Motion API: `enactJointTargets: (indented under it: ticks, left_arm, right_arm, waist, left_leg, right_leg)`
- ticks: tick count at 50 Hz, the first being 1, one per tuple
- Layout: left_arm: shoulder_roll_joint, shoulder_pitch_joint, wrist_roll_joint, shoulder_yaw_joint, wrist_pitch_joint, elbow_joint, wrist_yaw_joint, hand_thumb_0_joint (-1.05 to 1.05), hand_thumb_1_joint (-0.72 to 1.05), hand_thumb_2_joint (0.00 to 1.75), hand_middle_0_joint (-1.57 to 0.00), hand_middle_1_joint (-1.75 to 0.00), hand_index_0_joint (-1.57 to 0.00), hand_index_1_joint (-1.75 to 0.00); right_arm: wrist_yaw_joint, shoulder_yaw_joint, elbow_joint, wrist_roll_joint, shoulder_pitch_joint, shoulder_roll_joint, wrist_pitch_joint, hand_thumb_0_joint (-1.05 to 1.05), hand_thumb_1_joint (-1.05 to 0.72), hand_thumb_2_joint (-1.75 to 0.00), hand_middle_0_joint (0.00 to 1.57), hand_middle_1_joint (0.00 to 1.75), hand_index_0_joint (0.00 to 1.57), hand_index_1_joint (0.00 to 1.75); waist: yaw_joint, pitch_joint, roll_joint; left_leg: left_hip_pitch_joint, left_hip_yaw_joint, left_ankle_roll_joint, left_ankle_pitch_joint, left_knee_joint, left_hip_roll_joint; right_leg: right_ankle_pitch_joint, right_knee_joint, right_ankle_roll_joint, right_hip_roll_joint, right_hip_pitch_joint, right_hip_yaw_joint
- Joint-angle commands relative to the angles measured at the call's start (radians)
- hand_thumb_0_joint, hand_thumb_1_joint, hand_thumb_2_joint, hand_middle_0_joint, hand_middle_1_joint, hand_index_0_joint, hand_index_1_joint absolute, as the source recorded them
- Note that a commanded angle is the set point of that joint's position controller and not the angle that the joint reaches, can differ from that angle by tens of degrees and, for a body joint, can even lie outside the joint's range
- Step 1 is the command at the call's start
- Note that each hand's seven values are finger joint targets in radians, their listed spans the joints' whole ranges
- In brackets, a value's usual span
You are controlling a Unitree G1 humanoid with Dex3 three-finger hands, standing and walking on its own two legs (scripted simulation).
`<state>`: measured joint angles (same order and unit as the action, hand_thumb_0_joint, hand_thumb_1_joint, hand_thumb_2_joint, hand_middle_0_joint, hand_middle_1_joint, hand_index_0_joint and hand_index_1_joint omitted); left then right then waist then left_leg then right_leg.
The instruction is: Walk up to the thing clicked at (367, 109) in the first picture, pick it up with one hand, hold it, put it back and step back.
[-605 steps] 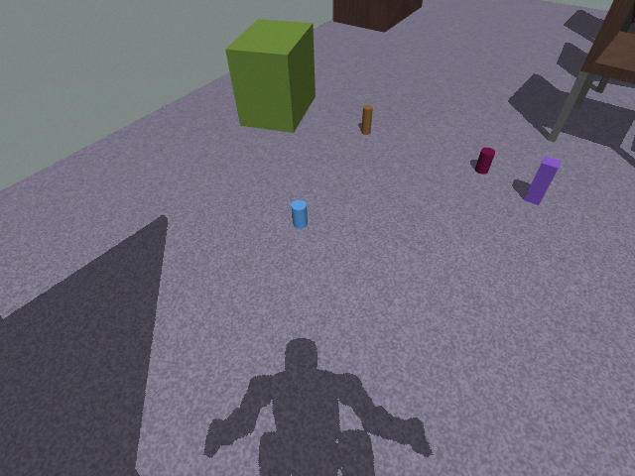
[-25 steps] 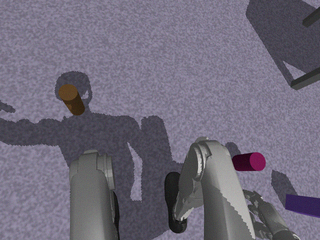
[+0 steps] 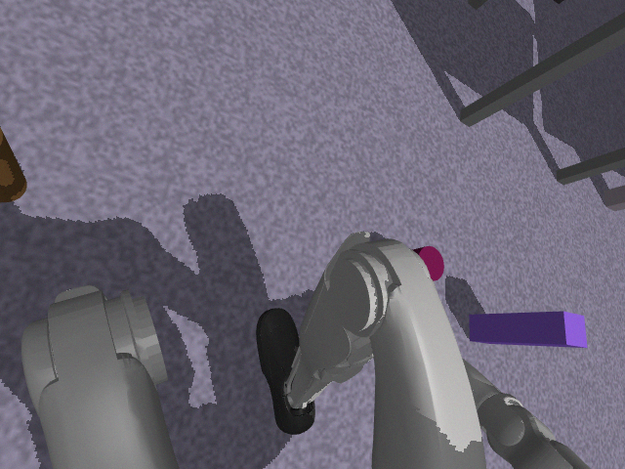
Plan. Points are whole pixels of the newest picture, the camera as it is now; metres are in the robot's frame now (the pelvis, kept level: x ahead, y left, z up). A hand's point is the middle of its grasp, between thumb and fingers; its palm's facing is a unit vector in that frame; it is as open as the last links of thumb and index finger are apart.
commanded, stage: close in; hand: left
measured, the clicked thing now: out of the picture +0.50 +0.28 -0.22
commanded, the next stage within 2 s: rest palm in 0.70 s
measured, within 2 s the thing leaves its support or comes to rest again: leaves its support in 1.80 s
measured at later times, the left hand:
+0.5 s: hand out of the picture +0.43 +0.28 -0.19, palm faces +0.30 -0.96 +0.00, open 17.5 cm
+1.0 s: hand out of the picture +0.45 +0.27 -0.20, palm faces +0.32 -0.95 -0.01, open 16.6 cm
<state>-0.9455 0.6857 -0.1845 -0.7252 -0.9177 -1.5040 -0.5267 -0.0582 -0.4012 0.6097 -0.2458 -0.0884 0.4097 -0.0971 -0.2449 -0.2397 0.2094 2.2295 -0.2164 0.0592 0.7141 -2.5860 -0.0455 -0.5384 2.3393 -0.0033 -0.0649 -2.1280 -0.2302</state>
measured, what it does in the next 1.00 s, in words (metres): stands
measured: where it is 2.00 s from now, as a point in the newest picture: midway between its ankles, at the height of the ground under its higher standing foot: (223, 430)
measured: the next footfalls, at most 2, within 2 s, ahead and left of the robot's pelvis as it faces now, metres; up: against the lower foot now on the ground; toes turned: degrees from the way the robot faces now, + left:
none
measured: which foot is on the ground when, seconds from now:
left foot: down 0.00-1.00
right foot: down 0.00-1.00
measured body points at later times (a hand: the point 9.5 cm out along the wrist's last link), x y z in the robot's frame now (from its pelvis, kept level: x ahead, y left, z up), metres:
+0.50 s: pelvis -0.01 +0.01 -0.01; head +0.23 +0.18 +0.32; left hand +0.41 +0.33 -0.19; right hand +0.13 -0.25 -0.04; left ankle +0.08 +0.11 -0.27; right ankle +0.15 -0.11 -0.27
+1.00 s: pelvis -0.01 +0.01 -0.01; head +0.25 +0.19 +0.31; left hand +0.43 +0.32 -0.20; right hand +0.15 -0.25 -0.03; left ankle +0.08 +0.11 -0.27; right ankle +0.15 -0.11 -0.27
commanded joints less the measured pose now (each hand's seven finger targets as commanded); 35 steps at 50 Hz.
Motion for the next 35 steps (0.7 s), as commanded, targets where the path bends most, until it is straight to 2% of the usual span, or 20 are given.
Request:
enactJointTargets:
  ticks: [1, 2, 4, 7, 12, 15, 16, 19, 22, 23, 28, 31, 33, 35]
  left_arm:
    - [-0.272, 0.207, -0.021, 0.019, -0.144, 0.112, 0.065, 0.00, -0.61, 0.04, -0.04, -0.12, -0.08, -0.08]
    - [-0.280, 0.207, -0.019, 0.010, -0.160, 0.113, 0.087, 0.00, -0.61, 0.05, -0.04, -0.12, -0.08, -0.09]
    - [-0.250, 0.209, -0.009, 0.029, -0.183, 0.096, 0.134, 0.00, -0.61, 0.05, -0.03, -0.13, -0.08, -0.09]
    - [-0.254, 0.189, 0.028, 0.034, -0.214, 0.088, 0.211, 0.00, -0.61, 0.07, -0.03, -0.12, -0.07, -0.08]
    - [-0.215, 0.191, 0.060, 0.078, -0.244, 0.088, 0.302, 0.00, -0.61, 0.09, -0.03, -0.13, -0.07, -0.10]
    - [-0.170, 0.201, 0.076, 0.125, -0.255, 0.075, 0.336, 0.00, -0.61, 0.10, -0.04, -0.14, -0.08, -0.11]
    - [-0.178, 0.200, 0.078, 0.127, -0.259, 0.076, 0.348, 0.00, -0.61, 0.11, -0.05, -0.14, -0.08, -0.12]
    - [-0.147, 0.208, 0.079, 0.154, -0.268, 0.047, 0.388, 0.00, -0.61, 0.13, -0.05, -0.15, -0.08, -0.12]
    - [-0.144, 0.231, 0.088, 0.176, -0.281, 0.039, 0.424, 0.00, -0.59, 0.14, -0.04, -0.14, -0.07, -0.12]
    - [-0.150, 0.217, 0.094, 0.178, -0.285, 0.039, 0.436, 0.00, -0.58, 0.14, -0.04, -0.14, -0.07, -0.12]
    - [-0.137, 0.243, 0.097, 0.193, -0.301, 0.030, 0.484, 0.00, -0.55, 0.17, -0.04, -0.14, -0.06, -0.13]
    - [-0.130, 0.248, 0.115, 0.221, -0.303, 0.022, 0.494, 0.00, -0.54, 0.17, -0.05, -0.14, -0.06, -0.13]
    - [-0.128, 0.244, 0.112, 0.225, -0.304, 0.028, 0.499, 0.00, -0.55, 0.17, -0.05, -0.13, -0.06, -0.13]
    - [-0.111, 0.238, 0.110, 0.226, -0.308, 0.031, 0.504, 0.00, -0.53, 0.18, -0.04, -0.13, -0.05, -0.13]
  right_arm:
    - [0.014, 0.064, -0.027, -0.032, 0.045, 0.359, 0.005, 0.00, -0.91, -0.89, 0.20, 0.30, 0.20, 0.30]
    - [0.011, 0.054, -0.028, -0.040, 0.040, 0.362, 0.009, 0.00, -0.91, -0.89, 0.20, 0.30, 0.20, 0.30]
    - [0.005, 0.036, -0.031, -0.055, 0.027, 0.364, 0.019, 0.00, -0.91, -0.89, 0.20, 0.30, 0.20, 0.30]
    - [-0.006, 0.021, -0.034, -0.076, 0.010, 0.368, 0.038, 0.00, -0.90, -0.90, 0.20, 0.30, 0.20, 0.30]
    - [-0.020, 0.004, -0.047, -0.108, -0.011, 0.371, 0.069, 0.00, -0.91, -0.90, 0.20, 0.30, 0.20, 0.30]
    - [-0.021, -0.003, -0.052, -0.119, -0.030, 0.368, 0.083, 0.00, -0.91, -0.90, 0.20, 0.30, 0.20, 0.30]
    - [-0.024, -0.007, -0.053, -0.124, -0.023, 0.369, 0.088, 0.00, -0.91, -0.90, 0.20, 0.30, 0.20, 0.30]
    - [-0.030, -0.017, -0.064, -0.128, -0.032, 0.368, 0.102, 0.00, -0.91, -0.90, 0.20, 0.30, 0.20, 0.30]
    - [-0.034, -0.028, -0.070, -0.133, -0.038, 0.367, 0.110, 0.00, -0.91, -0.90, 0.20, 0.30, 0.20, 0.30]
    - [-0.035, -0.026, -0.072, -0.132, -0.043, 0.367, 0.113, 0.00, -0.90, -0.90, 0.20, 0.30, 0.20, 0.30]
    - [-0.043, -0.040, -0.081, -0.138, -0.046, 0.362, 0.123, 0.00, -0.90, -0.90, 0.20, 0.30, 0.20, 0.30]
    - [-0.045, -0.039, -0.081, -0.138, -0.056, 0.361, 0.125, 0.00, -0.91, -0.90, 0.20, 0.30, 0.20, 0.30]
    - [-0.046, -0.038, -0.080, -0.137, -0.057, 0.363, 0.123, 0.00, -0.90, -0.90, 0.20, 0.30, 0.20, 0.30]
    - [-0.048, -0.039, -0.071, -0.141, -0.050, 0.361, 0.123, 0.00, -0.90, -0.90, 0.20, 0.30, 0.20, 0.30]
  waist:
    - [-0.077, 0.596, -0.503]
    - [-0.078, 0.603, -0.514]
    - [-0.088, 0.572, -0.519]
    - [-0.081, 0.543, -0.550]
    - [-0.112, 0.503, -0.551]
    - [-0.139, 0.464, -0.530]
    - [-0.141, 0.478, -0.530]
    - [-0.156, 0.451, -0.494]
    - [-0.172, 0.434, -0.475]
    - [-0.161, 0.428, -0.478]
    - [-0.177, 0.420, -0.483]
    - [-0.184, 0.385, -0.485]
    - [-0.184, 0.393, -0.473]
    - [-0.186, 0.421, -0.497]
  left_leg:
    - [-0.438, -0.010, -0.074, -0.119, 0.332, -0.020]
    - [-0.451, -0.013, -0.078, -0.139, 0.327, -0.021]
    - [-0.456, -0.027, -0.082, -0.154, 0.325, -0.023]
    - [-0.484, -0.045, -0.093, -0.178, 0.332, -0.031]
    - [-0.453, -0.065, -0.093, -0.165, 0.329, -0.035]
    - [-0.440, -0.079, -0.089, -0.152, 0.329, -0.037]
    - [-0.443, -0.079, -0.089, -0.151, 0.326, -0.038]
    - [-0.405, -0.092, -0.085, -0.106, 0.327, -0.035]
    - [-0.384, -0.098, -0.079, -0.071, 0.323, -0.031]
    - [-0.385, -0.095, -0.079, -0.068, 0.325, -0.033]
    - [-0.379, -0.101, -0.080, -0.073, 0.324, -0.032]
    - [-0.364, -0.101, -0.079, -0.044, 0.329, -0.033]
    - [-0.358, -0.101, -0.076, -0.029, 0.325, -0.034]
    - [-0.400, -0.110, -0.083, -0.081, 0.325, -0.035]
  right_leg:
    - [0.056, -0.138, -0.013, 0.081, 0.304, -0.055]
    - [0.072, -0.134, -0.011, 0.083, 0.321, -0.060]
    - [0.085, -0.127, -0.008, 0.085, 0.319, -0.073]
    - [0.100, -0.120, -0.007, 0.088, 0.313, -0.083]
    - [0.108, -0.116, -0.002, 0.096, 0.330, -0.100]
    - [0.111, -0.117, 0.004, 0.093, 0.318, -0.105]
    - [0.114, -0.119, 0.005, 0.098, 0.333, -0.106]
    - [0.093, -0.122, 0.009, 0.101, 0.330, -0.117]
    - [0.078, -0.132, 0.013, 0.103, 0.326, -0.121]
    - [0.076, -0.132, 0.012, 0.104, 0.324, -0.119]
    - [0.086, -0.135, 0.014, 0.109, 0.334, -0.123]
    - [0.070, -0.142, 0.014, 0.110, 0.314, -0.123]
    - [0.065, -0.147, 0.014, 0.111, 0.319, -0.122]
    - [0.104, -0.137, 0.015, 0.110, 0.333, -0.125]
